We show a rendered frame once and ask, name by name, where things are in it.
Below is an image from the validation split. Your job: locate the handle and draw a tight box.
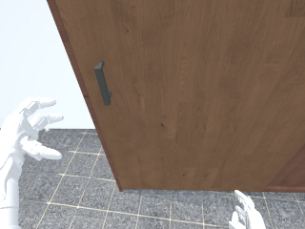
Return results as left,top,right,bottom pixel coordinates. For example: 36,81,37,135
94,60,112,106

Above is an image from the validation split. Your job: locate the robot right hand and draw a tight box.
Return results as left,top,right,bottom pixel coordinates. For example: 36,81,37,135
229,190,266,229

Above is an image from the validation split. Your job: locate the wardrobe door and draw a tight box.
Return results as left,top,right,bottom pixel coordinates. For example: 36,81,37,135
55,0,305,192
267,144,305,187

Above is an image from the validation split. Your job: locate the left robot forearm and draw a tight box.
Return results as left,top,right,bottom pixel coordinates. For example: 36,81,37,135
0,146,25,229

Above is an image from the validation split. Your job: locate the robot left hand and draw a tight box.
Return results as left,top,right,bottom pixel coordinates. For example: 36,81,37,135
0,96,64,161

